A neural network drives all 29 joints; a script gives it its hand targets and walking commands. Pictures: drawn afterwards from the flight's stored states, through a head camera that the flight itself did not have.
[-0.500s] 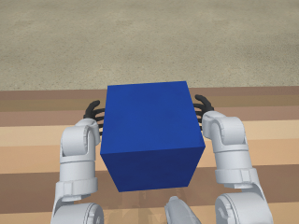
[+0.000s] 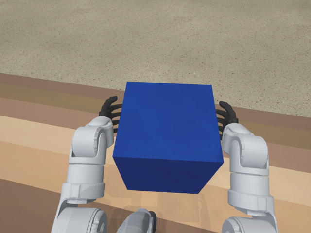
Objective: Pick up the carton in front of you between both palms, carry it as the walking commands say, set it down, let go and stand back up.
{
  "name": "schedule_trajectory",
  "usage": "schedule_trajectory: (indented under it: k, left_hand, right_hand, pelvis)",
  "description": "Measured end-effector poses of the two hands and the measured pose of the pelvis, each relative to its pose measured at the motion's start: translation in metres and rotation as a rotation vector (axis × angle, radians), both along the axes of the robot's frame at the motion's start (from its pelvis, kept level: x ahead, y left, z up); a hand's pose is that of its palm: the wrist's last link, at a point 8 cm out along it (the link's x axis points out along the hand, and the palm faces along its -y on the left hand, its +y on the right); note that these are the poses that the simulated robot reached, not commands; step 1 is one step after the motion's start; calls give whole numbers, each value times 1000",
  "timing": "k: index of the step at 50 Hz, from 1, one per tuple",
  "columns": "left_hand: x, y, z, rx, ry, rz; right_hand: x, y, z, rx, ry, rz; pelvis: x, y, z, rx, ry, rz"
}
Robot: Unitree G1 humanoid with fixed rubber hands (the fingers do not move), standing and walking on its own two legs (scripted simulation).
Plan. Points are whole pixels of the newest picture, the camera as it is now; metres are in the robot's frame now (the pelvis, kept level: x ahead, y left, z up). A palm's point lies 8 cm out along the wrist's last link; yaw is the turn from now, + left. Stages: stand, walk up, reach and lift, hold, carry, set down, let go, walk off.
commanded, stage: carry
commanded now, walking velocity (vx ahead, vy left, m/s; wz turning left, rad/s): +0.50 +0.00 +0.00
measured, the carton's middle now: (165, 142) +0.34 +0.03 +0.02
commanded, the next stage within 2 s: none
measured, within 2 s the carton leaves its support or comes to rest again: neither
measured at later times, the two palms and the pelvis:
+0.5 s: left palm (148, 67) +0.71 +0.14 -0.03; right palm (223, 69) +0.71 -0.16 -0.02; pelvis +0.37 +0.00 -0.14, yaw +2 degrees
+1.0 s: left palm (155, 47) +1.08 +0.17 -0.17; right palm (206, 51) +1.07 -0.13 -0.18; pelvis +0.73 +0.02 -0.29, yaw +1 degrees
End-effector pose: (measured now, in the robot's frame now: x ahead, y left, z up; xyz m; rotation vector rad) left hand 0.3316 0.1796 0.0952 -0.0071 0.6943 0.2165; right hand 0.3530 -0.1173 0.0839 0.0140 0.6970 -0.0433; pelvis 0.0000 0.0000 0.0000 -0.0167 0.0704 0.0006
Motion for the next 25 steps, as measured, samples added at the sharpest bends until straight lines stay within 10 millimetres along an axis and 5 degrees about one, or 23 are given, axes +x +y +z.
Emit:
schedule_trajectory:
  k: [6, 15, 21, 25]
  left_hand:
    - [116, -10, -36, -18, -85, -98]
    - [230, -34, -95, -36, 78, -150]
    - [316, -39, -111, -62, 15, -122]
    - [380, -38, -122, -33, -71, -86]
  right_hand:
    - [89, -11, -28, -55, -86, -73]
    - [187, -35, -81, -49, 79, -141]
    - [282, -40, -89, -73, 17, -118]
    - [361, -40, -102, -60, -69, -71]
  pelvis:
    - [99, 16, -66, 12, -40, 9]
    - [211, 25, -79, 10, -6, 7]
    - [298, 12, -101, 19, 0, 34]
    - [370, 0, -142, 40, -29, 36]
